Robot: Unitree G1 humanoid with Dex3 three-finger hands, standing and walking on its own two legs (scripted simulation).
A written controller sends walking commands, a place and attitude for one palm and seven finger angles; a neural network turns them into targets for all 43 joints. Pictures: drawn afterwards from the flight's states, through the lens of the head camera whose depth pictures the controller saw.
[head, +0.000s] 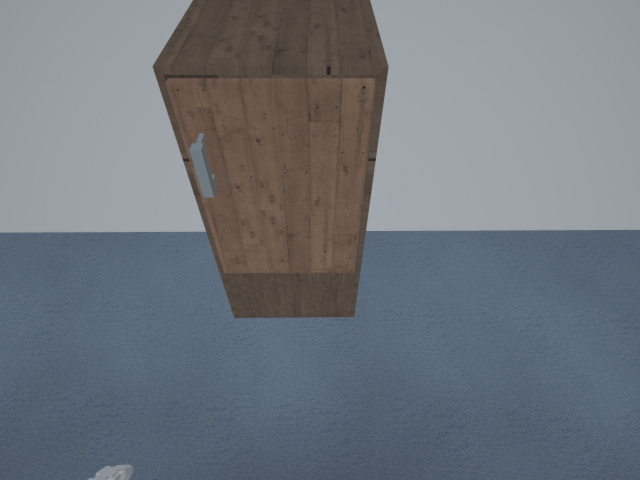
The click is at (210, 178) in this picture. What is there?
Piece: cupboard door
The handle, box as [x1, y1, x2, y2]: [189, 133, 215, 197]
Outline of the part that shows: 199,133 197,141 191,144 189,150 203,196 213,197 215,191 213,184 215,177 210,173 202,143 204,139 204,134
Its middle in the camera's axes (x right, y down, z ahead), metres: -0.25 -0.15 +0.82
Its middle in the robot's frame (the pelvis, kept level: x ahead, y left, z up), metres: +0.71 +0.28 -0.04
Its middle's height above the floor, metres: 0.73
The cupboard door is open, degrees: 0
